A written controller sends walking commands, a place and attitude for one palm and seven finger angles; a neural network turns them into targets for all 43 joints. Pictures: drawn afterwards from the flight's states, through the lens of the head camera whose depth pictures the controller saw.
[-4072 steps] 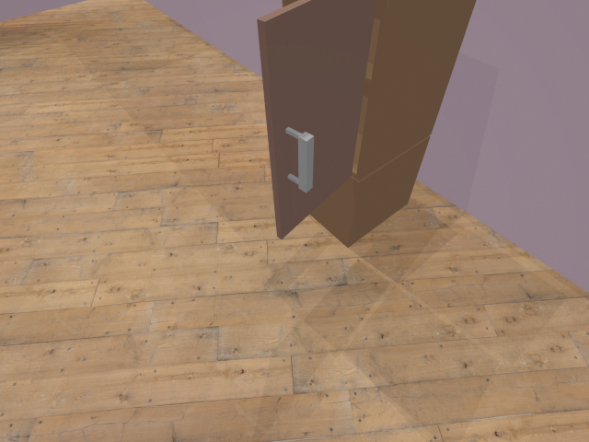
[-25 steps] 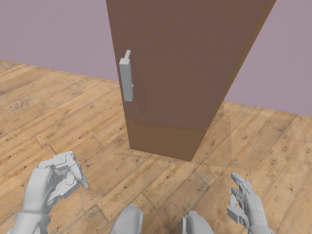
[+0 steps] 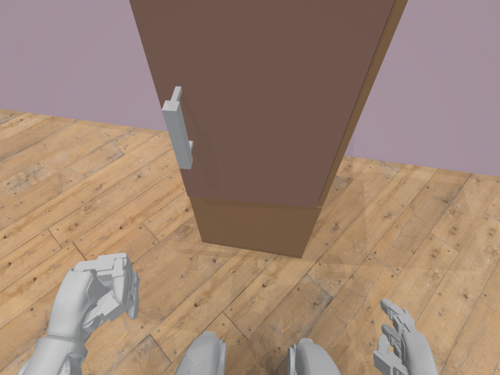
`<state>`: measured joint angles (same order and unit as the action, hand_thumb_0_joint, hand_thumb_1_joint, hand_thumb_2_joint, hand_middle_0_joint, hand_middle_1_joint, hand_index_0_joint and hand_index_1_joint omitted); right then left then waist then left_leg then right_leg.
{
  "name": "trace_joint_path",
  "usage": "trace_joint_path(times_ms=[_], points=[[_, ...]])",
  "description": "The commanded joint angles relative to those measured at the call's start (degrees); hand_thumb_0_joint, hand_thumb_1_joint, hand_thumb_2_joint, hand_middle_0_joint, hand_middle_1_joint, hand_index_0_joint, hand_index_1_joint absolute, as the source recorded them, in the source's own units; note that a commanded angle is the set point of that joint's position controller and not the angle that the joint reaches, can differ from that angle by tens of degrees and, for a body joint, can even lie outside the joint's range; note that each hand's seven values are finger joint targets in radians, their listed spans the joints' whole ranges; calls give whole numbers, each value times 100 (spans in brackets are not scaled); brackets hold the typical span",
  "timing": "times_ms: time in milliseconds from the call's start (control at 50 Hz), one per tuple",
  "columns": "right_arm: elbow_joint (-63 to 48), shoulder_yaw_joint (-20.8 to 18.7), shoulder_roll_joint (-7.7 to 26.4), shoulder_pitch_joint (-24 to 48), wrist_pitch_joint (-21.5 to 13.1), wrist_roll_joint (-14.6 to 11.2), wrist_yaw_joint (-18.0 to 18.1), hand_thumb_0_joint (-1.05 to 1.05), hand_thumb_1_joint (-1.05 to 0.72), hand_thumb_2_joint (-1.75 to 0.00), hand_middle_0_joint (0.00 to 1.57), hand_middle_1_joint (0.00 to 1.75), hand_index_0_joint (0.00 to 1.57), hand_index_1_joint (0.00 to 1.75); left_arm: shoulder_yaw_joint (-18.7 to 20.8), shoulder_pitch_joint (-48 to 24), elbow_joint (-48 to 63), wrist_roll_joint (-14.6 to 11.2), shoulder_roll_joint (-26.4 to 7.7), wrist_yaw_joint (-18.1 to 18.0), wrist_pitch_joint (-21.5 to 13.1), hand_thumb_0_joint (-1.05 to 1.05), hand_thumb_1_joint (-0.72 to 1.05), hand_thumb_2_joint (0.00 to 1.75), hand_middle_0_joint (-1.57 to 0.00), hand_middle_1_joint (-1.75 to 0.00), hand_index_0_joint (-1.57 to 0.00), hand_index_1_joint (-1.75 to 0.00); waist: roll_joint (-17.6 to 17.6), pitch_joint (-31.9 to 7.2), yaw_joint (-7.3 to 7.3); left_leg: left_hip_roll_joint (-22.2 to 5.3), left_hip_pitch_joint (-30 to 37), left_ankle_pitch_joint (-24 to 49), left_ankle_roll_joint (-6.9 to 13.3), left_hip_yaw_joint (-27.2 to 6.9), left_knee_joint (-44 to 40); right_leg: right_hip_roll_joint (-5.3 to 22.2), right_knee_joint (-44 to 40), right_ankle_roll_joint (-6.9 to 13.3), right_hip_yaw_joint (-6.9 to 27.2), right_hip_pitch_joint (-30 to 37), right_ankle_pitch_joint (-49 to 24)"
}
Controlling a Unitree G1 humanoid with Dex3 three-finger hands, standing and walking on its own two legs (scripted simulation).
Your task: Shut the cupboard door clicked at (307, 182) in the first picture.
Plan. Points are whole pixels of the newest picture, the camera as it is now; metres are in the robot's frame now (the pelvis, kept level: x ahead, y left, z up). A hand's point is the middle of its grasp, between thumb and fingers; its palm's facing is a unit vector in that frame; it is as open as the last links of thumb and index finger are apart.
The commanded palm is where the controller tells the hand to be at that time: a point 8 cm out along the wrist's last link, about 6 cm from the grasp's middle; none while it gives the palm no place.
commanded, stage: raise the hand and make a fist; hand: left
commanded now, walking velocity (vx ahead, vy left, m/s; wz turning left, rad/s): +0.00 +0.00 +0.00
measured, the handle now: (181, 129) +0.53 +0.16 +0.05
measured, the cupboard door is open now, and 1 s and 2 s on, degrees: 5 5 5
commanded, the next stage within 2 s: bring the fist close to the handle in 0.22 s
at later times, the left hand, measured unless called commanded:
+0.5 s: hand (128, 282) +0.24 +0.18 +0.05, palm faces -0.06 -1.00 -0.03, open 3.1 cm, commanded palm +0.24 +0.23 +0.05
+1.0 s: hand (178, 217) +0.35 +0.13 +0.05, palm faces -0.10 -0.99 -0.02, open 3.1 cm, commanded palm +0.34 +0.19 +0.05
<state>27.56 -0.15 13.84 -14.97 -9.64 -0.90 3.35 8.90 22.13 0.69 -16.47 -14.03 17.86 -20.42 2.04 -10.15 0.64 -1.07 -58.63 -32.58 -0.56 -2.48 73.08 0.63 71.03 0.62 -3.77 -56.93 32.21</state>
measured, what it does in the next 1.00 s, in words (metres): stands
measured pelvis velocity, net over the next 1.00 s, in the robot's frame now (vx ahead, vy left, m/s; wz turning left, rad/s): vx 0.00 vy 0.01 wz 0.00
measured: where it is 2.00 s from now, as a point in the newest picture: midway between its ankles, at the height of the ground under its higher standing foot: outside the picture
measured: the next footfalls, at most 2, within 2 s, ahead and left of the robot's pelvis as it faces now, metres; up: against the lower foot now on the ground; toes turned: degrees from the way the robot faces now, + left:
none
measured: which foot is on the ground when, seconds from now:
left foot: down 0.00-1.00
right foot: down 0.00-1.00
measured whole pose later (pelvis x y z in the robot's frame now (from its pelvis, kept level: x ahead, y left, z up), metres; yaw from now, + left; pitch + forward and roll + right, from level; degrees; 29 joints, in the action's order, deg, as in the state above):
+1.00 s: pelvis +0.00 +0.01 +0.01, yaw +0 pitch +19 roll -2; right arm 31.1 0.7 14.1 -15.1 -5.4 0.1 1.5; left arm 3.1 -8.8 -20.6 -8.9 -10.9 6.3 -20.4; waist 1.8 -8.8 3.0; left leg -0.3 -58.2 -30.9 0.5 -1.2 70.2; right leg 1.3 68.3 -0.4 -2.5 -56.8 30.4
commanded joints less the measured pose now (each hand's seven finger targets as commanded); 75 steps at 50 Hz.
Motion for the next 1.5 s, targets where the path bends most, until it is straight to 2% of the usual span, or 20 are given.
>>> trace_joint_path(times_ms=[0, 140, 220, 300, 360, 420, 520, 560, 640, 740, 800, 880, 1040, 1080, 1200, 1280, 1300, 1360, 1400, 1480], points=[[-874, -301, 588, 303, -341, -16, 61, 0, -90, -90, 20, 30, 20, 30, 686, -134, 1432, -211, -787, -117, -723, 0, 90, 90, -130, -150, -130, -150, -85, -1486, -117, 168, 702, 1657, 152, 107, -862, -100, -1105, 24, 420, 1451, -1555], [-870, -317, 673, 286, -218, -45, 18, 0, -90, -90, 20, 30, 20, 30, 384, -14, 826, -137, -553, -42, -585, 0, 90, 90, -130, -150, -130, -150, -269, -1100, 11, 173, 504, 1302, 173, 105, -880, -131, -1245, 31, 433, 1221, -1004], [-959, -306, 691, 291, -204, -61, 37, 0, -90, -90, 20, 30, 20, 30, 425, -152, 1165, -116, -700, 9, -527, 0, 90, 90, -130, -150, -130, -150, -14, -1251, -24, 175, 740, 1318, 182, 90, -1011, -132, -1245, 50, 350, 1225, -1040], [-967, -291, 653, 320, -221, -33, 64, 0, -90, -90, 20, 30, 20, 30, 552, -256, 1402, -177, -739, -91, -717, 0, 90, 90, -130, -150, -130, -150, -33, -1319, -46, 164, 850, 1337, 168, 50, -1030, -174, -1142, 62, 252, 1146, -1056], [-883, -232, 693, 313, -261, 10, 58, 0, -90, -90, 20, 30, 20, 30, 217, -922, 1301, -108, -520, -176, -802, 0, 90, 90, -130, -150, -130, -150, 135, -1128, 126, 159, 812, 1139, 172, 6, -941, -197, -1057, 75, 173, 728, -831], [-782, -230, 786, 251, -285, -1, 62, 0, -90, -90, 20, 30, 20, 30, -54, -1520, 847, 60, -388, -247, -709, 0, 90, 90, -130, -150, -130, -150, -36, -920, 294, 136, 721, 683, 170, -92, -990, -203, -1069, 62, 105, 337, -431], [-827, -233, 820, 207, -264, -27, 51, 0, -90, -90, 20, 30, 20, 30, -345, -2112, 876, 333, -359, -391, -278, 0, 90, 90, -130, -150, -130, -150, 253, -1493, 189, 138, 1156, 834, 162, -168, -1263, -150, -1032, 94, 36, 549, -700], [-816, -221, 810, 222, -221, -10, 37, 0, -90, -90, 20, 30, 20, 30, -140, -2421, 952, 379, -544, -570, -145, 0, 90, 90, -130, -150, -130, -150, 344, -1809, 90, 139, 1323, 1117, 143, -175, -1303, -143, -995, 110, 27, 703, -913], [-763, -195, 748, 181, -86, 34, -26, 0, -90, -90, 20, 30, 20, 30, 132, -2517, 566, 423, -563, -1024, -57, 0, 90, 90, -130, -150, -130, -150, 129, -1807, -3, 119, 1365, 1486, 103, -145, -1382, -165, -1024, 113, -18, 944, -1190], [-645, -192, 755, 84, 93, 58, -128, 0, -90, -90, 20, 30, 20, 30, -158, -2867, -326, 589, -226, -1213, -82, 0, 90, 90, -130, -150, -130, -150, -256, -1434, 178, 108, 1131, 1423, 118, -55, -1369, -154, -1164, 86, 11, 972, -1231], [-577, -213, 782, 55, 163, 47, -157, 0, -90, -90, 20, 30, 20, 30, -402, -3438, -594, 667, -86, -1118, -175, 0, 90, 90, -130, -150, -130, -150, -218, -1372, 282, 106, 1154, 1323, 121, -7, -1373, -121, -1243, 75, 59, 932, -1205], [-448, -230, 783, 14, 183, 44, -130, 0, -90, -90, 20, 30, 20, 30, -509, -4395, -606, 678, -81, -1054, -382, 0, 90, 90, -130, -150, -130, -150, 30, -1626, 364, 91, 1467, 1555, 120, -30, -1329, -114, -1197, 97, 85, 854, -1417], [-130, -257, 783, -125, 282, 97, -152, 0, -90, -90, 20, 30, 20, 30, -5, -5457, -1567, 766, -427, -1369, -624, 0, 90, 90, -130, -150, -130, -150, 97, -2088, 306, 112, 1497, 1911, 99, 8, -1237, -121, -1050, 94, 144, 1003, -1799], [-126, -272, 765, -161, 363, 108, -200, 0, -90, -90, 20, 30, 20, 30, -62, -5462, -1867, 827, -308, -1390, -569, 0, 90, 90, -130, -150, -130, -150, 27, -2208, 301, 102, 1513, 2110, 89, 65, -1251, -99, -1045, 75, 156, 1151, -2079], [-19, -273, 765, -343, 551, 93, -215, 0, -90, -90, 20, 30, 20, 30, 104, -6378, -2813, 810, -386, -1326, -506, 0, 90, 90, -130, -150, -130, -150, -456, -1968, 517, 136, 974, 1764, 148, 176, -1202, -102, -1234, -2, 305, 1414, -2107], [137, -281, 746, -415, 542, 119, -192, 0, -90, -90, 20, 30, 20, 30, 326, -7318, -3025, 804, -611, -1332, -834, 0, 90, 90, -130, -150, -130, -150, -212, -2199, 569, 144, 998, 1794, 162, 201, -1094, -103, -1175, 3, 397, 1371, -2184], [169, -289, 746, -447, 534, 137, -203, 0, -90, -90, 20, 30, 20, 30, 309, -7478, -3029, 819, -595, -1333, -939, 0, 90, 90, -130, -150, -130, -150, -132, -2342, 564, 145, 1088, 1893, 155, 185, -1075, -105, -1121, 16, 383, 1353, -2265], [137, -331, 768, -533, 560, 169, -280, 0, -90, -90, 20, 30, 20, 30, 490, -6785, -3160, 848, -701, -1275, -1070, 0, 90, 90, -130, -150, -130, -150, 31, -2840, 346, 142, 1328, 2352, 135, 228, -1066, -115, -1008, 40, 372, 1558, -2716], [116, -345, 748, -575, 616, 157, -338, 0, -90, -90, 20, 30, 20, 30, 278, -6538, -3293, 852, -433, -1203, -1007, 0, 90, 90, -130, -150, -130, -150, -20, -2729, 371, 138, 1329, 2361, 132, 260, -1133, -127, -1062, 28, 342, 1570, -2748], [46, -326, 806, -637, 767, 105, -329, 0, -90, -90, 20, 30, 20, 30, 582, -6448, -3735, 817, -772, -1137, -758, 0, 90, 90, -130, -150, -130, -150, -626, -2004, 417, 173, 647, 1664, 178, 336, -1278, -105, -1366, -25, 455, 1772, -2255]])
